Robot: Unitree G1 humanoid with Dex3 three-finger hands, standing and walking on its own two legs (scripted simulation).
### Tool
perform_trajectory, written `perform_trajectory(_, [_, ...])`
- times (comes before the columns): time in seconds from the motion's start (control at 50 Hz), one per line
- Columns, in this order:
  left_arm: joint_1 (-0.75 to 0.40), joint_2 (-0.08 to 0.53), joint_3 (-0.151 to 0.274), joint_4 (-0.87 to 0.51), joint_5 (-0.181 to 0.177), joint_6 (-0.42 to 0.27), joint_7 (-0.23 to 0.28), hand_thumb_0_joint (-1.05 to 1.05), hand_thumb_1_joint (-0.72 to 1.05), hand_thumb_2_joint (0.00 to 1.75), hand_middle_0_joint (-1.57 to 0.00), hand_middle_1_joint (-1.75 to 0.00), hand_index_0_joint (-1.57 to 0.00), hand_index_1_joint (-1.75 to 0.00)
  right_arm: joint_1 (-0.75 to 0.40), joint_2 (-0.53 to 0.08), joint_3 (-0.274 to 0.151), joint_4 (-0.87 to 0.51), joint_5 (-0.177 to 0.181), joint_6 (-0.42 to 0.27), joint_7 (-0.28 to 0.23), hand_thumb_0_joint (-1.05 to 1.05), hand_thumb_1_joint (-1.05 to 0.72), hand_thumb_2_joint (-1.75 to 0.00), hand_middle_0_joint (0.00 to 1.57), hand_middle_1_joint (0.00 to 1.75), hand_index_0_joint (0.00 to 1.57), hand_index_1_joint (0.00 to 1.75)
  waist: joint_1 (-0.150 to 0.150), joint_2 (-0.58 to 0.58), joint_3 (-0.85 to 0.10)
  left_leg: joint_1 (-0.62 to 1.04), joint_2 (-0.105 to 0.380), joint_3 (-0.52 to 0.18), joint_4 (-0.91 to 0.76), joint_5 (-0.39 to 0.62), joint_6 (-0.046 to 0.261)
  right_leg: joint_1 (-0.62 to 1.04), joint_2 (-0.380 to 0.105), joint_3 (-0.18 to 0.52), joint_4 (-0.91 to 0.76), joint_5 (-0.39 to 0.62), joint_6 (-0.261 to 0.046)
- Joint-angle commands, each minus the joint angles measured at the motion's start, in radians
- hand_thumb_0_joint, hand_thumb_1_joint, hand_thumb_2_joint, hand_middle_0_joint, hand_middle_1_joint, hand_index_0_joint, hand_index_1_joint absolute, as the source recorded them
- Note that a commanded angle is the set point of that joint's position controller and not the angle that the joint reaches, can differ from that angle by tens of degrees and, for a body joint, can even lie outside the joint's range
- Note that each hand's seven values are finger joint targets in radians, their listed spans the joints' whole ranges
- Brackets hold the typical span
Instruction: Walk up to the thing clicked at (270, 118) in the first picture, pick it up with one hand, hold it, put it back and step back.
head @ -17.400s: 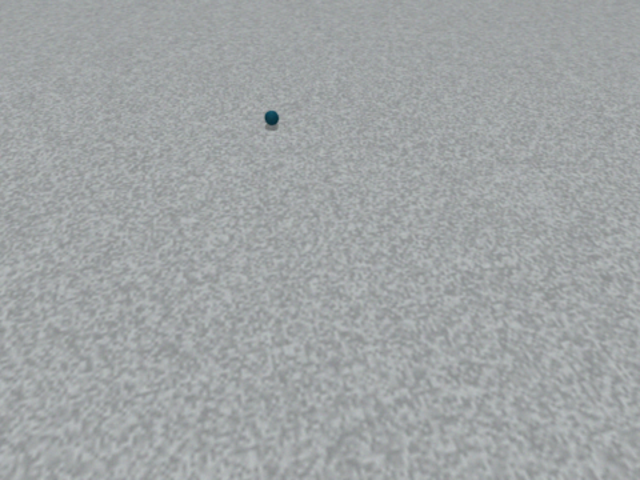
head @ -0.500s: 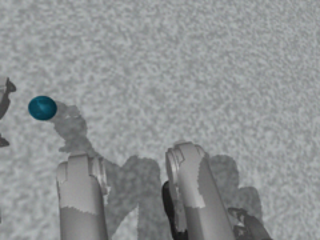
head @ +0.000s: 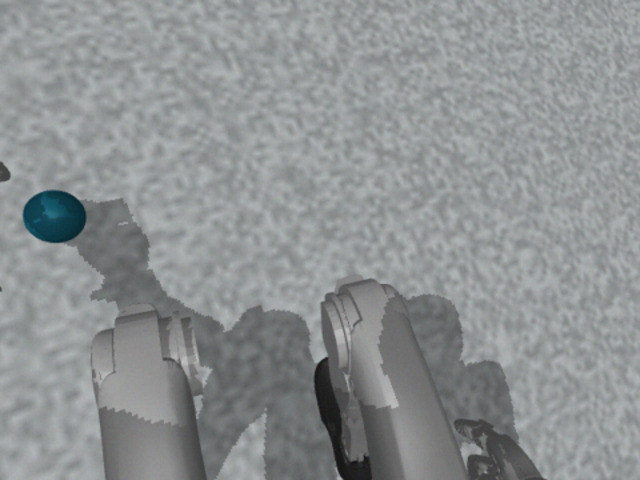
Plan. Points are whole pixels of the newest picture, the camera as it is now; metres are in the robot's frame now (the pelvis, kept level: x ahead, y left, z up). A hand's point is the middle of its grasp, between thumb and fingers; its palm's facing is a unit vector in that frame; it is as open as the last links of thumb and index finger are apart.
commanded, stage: approach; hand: left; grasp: from above
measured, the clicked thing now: (55, 216) +0.47 +0.31 -0.29
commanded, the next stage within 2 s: rest palm in 0.74 s
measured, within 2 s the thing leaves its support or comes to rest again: neither
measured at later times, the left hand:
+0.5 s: hand (43, 160) +0.51 +0.28 -0.15, palm faces -0.39 -0.06 -0.92, open 14.2 cm
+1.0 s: hand (22, 217) +0.45 +0.31 -0.19, palm faces -0.40 -0.08 -0.91, open 14.0 cm
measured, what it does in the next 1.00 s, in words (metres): stands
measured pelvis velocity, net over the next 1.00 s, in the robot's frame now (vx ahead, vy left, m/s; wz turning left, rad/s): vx -0.01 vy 0.00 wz -0.02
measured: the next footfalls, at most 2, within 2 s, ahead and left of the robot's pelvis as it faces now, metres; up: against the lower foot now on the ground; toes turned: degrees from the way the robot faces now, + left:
none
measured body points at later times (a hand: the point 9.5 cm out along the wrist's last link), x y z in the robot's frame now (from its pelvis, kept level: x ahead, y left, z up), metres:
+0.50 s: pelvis +0.00 +0.00 +0.00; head +0.25 +0.06 +0.37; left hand +0.52 +0.28 -0.10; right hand +0.03 -0.27 -0.10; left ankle +0.08 +0.14 -0.29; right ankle +0.09 -0.13 -0.29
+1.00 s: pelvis -0.01 +0.00 -0.01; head +0.23 +0.11 +0.36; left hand +0.46 +0.31 -0.14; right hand +0.09 -0.28 -0.10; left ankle +0.08 +0.14 -0.29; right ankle +0.09 -0.13 -0.29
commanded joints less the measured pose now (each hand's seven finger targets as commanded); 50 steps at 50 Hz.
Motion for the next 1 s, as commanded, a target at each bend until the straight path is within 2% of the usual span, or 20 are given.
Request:
perform_trajectory(0.0, [-0.311, 0.242, -0.005, -0.115, -0.018, -0.003, 0.054, 0.00, -0.53, 0.98, -0.06, -1.06, -0.07, -1.05, 0.195, -0.245, -0.071, -0.009, -0.006, -0.014, -0.009, 0.00, -0.90, -0.90, 0.20, 0.30, 0.20, 0.30, -0.028, 0.300, -0.645, 0.535, 0.009, 0.142, -0.215, 0.164, 0.079, 0.261, 0.001, -0.117, -0.247, 0.247, -0.093])
perform_trajectory(0.04, [-0.375, 0.215, -0.050, -0.103, -0.010, -0.002, 0.057, 0.00, -0.53, 0.97, -0.06, -1.06, -0.07, -1.05, 0.204, -0.250, -0.067, -0.001, -0.006, -0.024, -0.009, 0.00, -0.90, -0.90, 0.20, 0.30, 0.20, 0.30, -0.058, 0.316, -0.633, 0.541, 0.011, 0.135, -0.212, 0.150, 0.077, 0.233, 0.004, -0.122, -0.247, 0.237, -0.095])
perform_trajectory(0.08, [-0.419, 0.215, -0.056, -0.100, -0.004, 0.005, 0.072, 0.00, -0.54, 0.98, -0.06, -1.06, -0.07, -1.05, 0.221, -0.258, -0.062, 0.003, -0.009, -0.032, -0.011, 0.00, -0.91, -0.90, 0.20, 0.30, 0.20, 0.30, -0.070, 0.323, -0.631, 0.546, 0.012, 0.132, -0.209, 0.145, 0.074, 0.229, 0.004, -0.128, -0.245, 0.231, -0.095])
perform_trajectory(0.14, [-0.481, 0.178, -0.093, -0.108, -0.001, 0.028, 0.094, 0.00, -0.54, 0.98, -0.06, -1.07, -0.08, -1.05, 0.224, -0.259, -0.056, 0.002, -0.014, -0.042, -0.010, 0.00, -0.91, -0.90, 0.20, 0.30, 0.20, 0.30, -0.089, 0.383, -0.662, 0.577, 0.016, 0.133, -0.214, 0.149, 0.070, 0.223, 0.007, -0.134, -0.243, 0.242, -0.095])
perform_trajectory(0.22, [-0.543, 0.236, -0.059, -0.096, 0.011, 0.096, 0.122, 0.00, -0.56, 1.00, -0.06, -1.05, -0.07, -1.04, 0.233, -0.271, -0.047, -0.009, -0.013, -0.042, -0.014, 0.00, -0.91, -0.90, 0.20, 0.30, 0.20, 0.30, -0.089, 0.424, -0.709, 0.599, 0.018, 0.137, -0.230, 0.163, 0.066, 0.220, 0.002, -0.138, -0.225, 0.262, -0.099])
perform_trajectory(0.28, [-0.555, 0.228, -0.065, -0.041, 0.013, 0.162, 0.119, 0.00, -0.57, 1.01, -0.06, -1.05, -0.07, -1.05, 0.233, -0.264, -0.031, -0.022, -0.007, -0.037, -0.012, 0.00, -0.91, -0.90, 0.20, 0.30, 0.20, 0.30, -0.090, 0.447, -0.712, 0.598, 0.015, 0.146, -0.231, 0.193, 0.069, 0.236, 0.002, -0.130, -0.225, 0.302, -0.104])
perform_trajectory(0.34, [-0.516, 0.255, -0.057, 0.008, -0.002, 0.216, 0.085, 0.00, -0.58, 1.01, -0.06, -1.04, -0.06, -1.04, 0.235, -0.269, -0.014, -0.039, 0.006, -0.031, -0.012, 0.00, -0.91, -0.90, 0.20, 0.30, 0.20, 0.30, -0.086, 0.392, -0.684, 0.533, 0.012, 0.154, -0.222, 0.189, 0.084, 0.284, 0.002, -0.120, -0.248, 0.308, -0.097])
perform_trajectory(0.44, [-0.407, 0.281, -0.065, 0.018, -0.067, 0.256, -0.008, 0.00, -0.57, 0.99, -0.07, -1.05, -0.07, -1.04, 0.235, -0.263, -0.001, -0.074, 0.036, -0.021, -0.006, 0.00, -0.91, -0.90, 0.20, 0.30, 0.20, 0.30, -0.065, 0.286, -0.667, 0.432, 0.008, 0.154, -0.225, 0.177, 0.101, 0.400, 0.013, -0.106, -0.268, 0.302, -0.086])
perform_trajectory(0.52, [-0.335, 0.306, -0.054, -0.017, -0.117, 0.226, -0.084, 0.00, -0.56, 0.98, -0.06, -1.05, -0.07, -1.04, 0.235, -0.256, 0.005, -0.097, 0.048, -0.003, -0.005, 0.00, -0.91, -0.90, 0.20, 0.30, 0.20, 0.30, -0.056, 0.223, -0.654, 0.379, 0.006, 0.148, -0.221, 0.176, 0.105, 0.467, 0.016, -0.096, -0.279, 0.294, -0.078])
perform_trajectory(0.56, [-0.317, 0.307, -0.051, -0.039, -0.128, 0.188, -0.108, 0.00, -0.55, 0.96, -0.06, -1.06, -0.08, -1.04, 0.238, -0.264, 0.006, -0.103, 0.048, 0.004, -0.006, 0.00, -0.91, -0.90, 0.20, 0.30, 0.20, 0.30, -0.066, 0.212, -0.629, 0.382, 0.005, 0.138, -0.220, 0.176, 0.102, 0.445, 0.014, -0.103, -0.277, 0.284, -0.080])
perform_trajectory(0.6, [-0.299, 0.307, -0.040, -0.079, -0.133, 0.138, -0.115, 0.00, -0.55, 0.97, -0.07, -1.06, -0.08, -1.04, 0.237, -0.265, 0.010, -0.097, 0.040, 0.008, -0.005, 0.00, -0.91, -0.90, 0.20, 0.30, 0.20, 0.30, -0.058, 0.246, -0.625, 0.414, 0.005, 0.136, -0.220, 0.186, 0.093, 0.441, 0.013, -0.107, -0.271, 0.289, -0.084])
perform_trajectory(0.64, [-0.307, 0.303, -0.024, -0.112, -0.123, 0.081, -0.101, 0.00, -0.54, 0.96, -0.07, -1.06, -0.08, -1.05, 0.245, -0.274, 0.009, -0.090, 0.028, 0.011, -0.003, 0.00, -0.90, -0.90, 0.20, 0.30, 0.20, 0.30, -0.073, 0.266, -0.619, 0.437, 0.006, 0.127, -0.209, 0.189, 0.087, 0.417, 0.014, -0.121, -0.266, 0.287, -0.086])
perform_trajectory(0.66, [-0.315, 0.296, -0.024, -0.138, -0.116, 0.053, -0.090, 0.00, -0.54, 0.96, -0.07, -1.06, -0.08, -1.05, 0.241, -0.265, 0.009, -0.083, 0.024, 0.011, -0.002, 0.00, -0.90, -0.90, 0.20, 0.30, 0.20, 0.30, -0.067, 0.275, -0.629, 0.441, 0.010, 0.127, -0.202, 0.182, 0.086, 0.420, 0.017, -0.117, -0.266, 0.289, -0.083])
perform_trajectory(0.7, [-0.362, 0.252, -0.048, -0.178, -0.097, 0.002, -0.059, 0.00, -0.54, 0.97, -0.07, -1.06, -0.08, -1.04, 0.252, -0.268, -0.002, -0.067, 0.016, 0.006, 0.002, 0.00, -0.90, -0.90, 0.20, 0.30, 0.20, 0.30, -0.086, 0.318, -0.616, 0.472, 0.009, 0.126, -0.199, 0.166, 0.076, 0.369, 0.014, -0.125, -0.260, 0.271, -0.089])
perform_trajectory(0.76, [-0.414, 0.251, -0.053, -0.254, -0.070, -0.039, 0.004, 0.00, -0.53, 0.99, -0.08, -1.06, -0.09, -1.05, 0.247, -0.281, -0.026, -0.060, 0.005, -0.010, 0.001, 0.00, -0.91, -0.90, 0.20, 0.30, 0.20, 0.30, -0.099, 0.384, -0.648, 0.563, 0.017, 0.117, -0.198, 0.173, 0.065, 0.310, 0.011, -0.139, -0.244, 0.273, -0.094])
perform_trajectory(0.8, [-0.417, 0.211, -0.071, -0.264, -0.048, -0.035, 0.047, 0.00, -0.51, 1.01, -0.08, -1.07, -0.09, -1.05, 0.243, -0.279, -0.039, -0.047, -0.004, -0.015, 0.001, 0.00, -0.90, -0.90, 0.20, 0.30, 0.20, 0.30, -0.105, 0.412, -0.675, 0.595, 0.018, 0.121, -0.201, 0.183, 0.059, 0.293, 0.007, -0.139, -0.241, 0.284, -0.093])
perform_trajectory(0.82, [-0.449, 0.232, -0.052, -0.281, -0.044, -0.029, 0.073, 0.00, -0.50, 1.03, -0.09, -1.08, -0.10, -1.07, 0.238, -0.283, -0.044, -0.042, -0.007, -0.019, 0.000, 0.00, -0.90, -0.90, 0.20, 0.30, 0.20, 0.30, -0.098, 0.432, -0.689, 0.609, 0.018, 0.121, -0.215, 0.172, 0.056, 0.268, 0.004, -0.144, -0.236, 0.270, -0.097])
perform_trajectory(0.84, [-0.417, 0.227, -0.050, -0.234, -0.027, -0.008, 0.091, 0.00, -0.51, 0.99, -0.07, -1.05, -0.09, -1.03, 0.233, -0.280, -0.044, -0.036, -0.008, -0.023, 0.000, 0.00, -0.90, -0.90, 0.20, 0.30, 0.20, 0.30, -0.092, 0.444, -0.668, 0.620, 0.018, 0.125, -0.222, 0.173, 0.053, 0.246, 0.001, -0.146, -0.229, 0.265, -0.098])
perform_trajectory(0.94, [-0.482, 0.196, -0.093, 0.027, 0.025, 0.079, 0.135, 0.00, -0.54, 1.01, -0.07, -1.00, -0.06, -1.00, 0.215, -0.283, -0.021, -0.017, -0.016, -0.035, 0.001, 0.00, -0.90, -0.90, 0.20, 0.30, 0.20, 0.30, -0.131, 0.385, -0.564, 0.536, 0.017, 0.117, -0.213, 0.120, 0.063, 0.152, 0.004, -0.157, -0.222, 0.225, -0.101])
perform_trajectory(0.98, [-0.465, 0.223, -0.071, 0.094, 0.028, 0.101, 0.148, 0.00, -0.51, 1.01, -0.07, -1.01, -0.07, -1.01, 0.220, -0.292, -0.005, -0.020, -0.021, -0.043, 0.002, 0.00, -0.89, -0.90, 0.20, 0.30, 0.20, 0.30, -0.128, 0.370, -0.538, 0.509, 0.011, 0.118, -0.212, 0.116, 0.068, 0.178, 0.002, -0.162, -0.216, 0.223, -0.096])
